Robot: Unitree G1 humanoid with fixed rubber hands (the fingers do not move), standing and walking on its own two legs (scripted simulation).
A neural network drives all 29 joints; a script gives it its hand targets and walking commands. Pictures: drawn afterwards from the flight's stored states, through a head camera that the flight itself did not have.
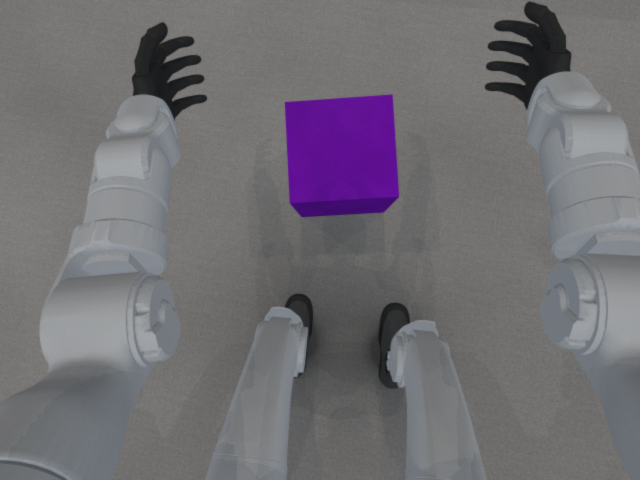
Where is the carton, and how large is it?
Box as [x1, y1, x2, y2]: [285, 94, 398, 216]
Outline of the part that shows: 392,94 285,102 289,198 290,203 301,216 381,212 384,211 398,196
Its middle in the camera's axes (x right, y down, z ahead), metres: +0.05 -0.16 +0.87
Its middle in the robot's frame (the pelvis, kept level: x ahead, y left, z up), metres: +0.55 +0.04 -0.53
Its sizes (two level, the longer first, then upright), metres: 0.210 0.200 0.250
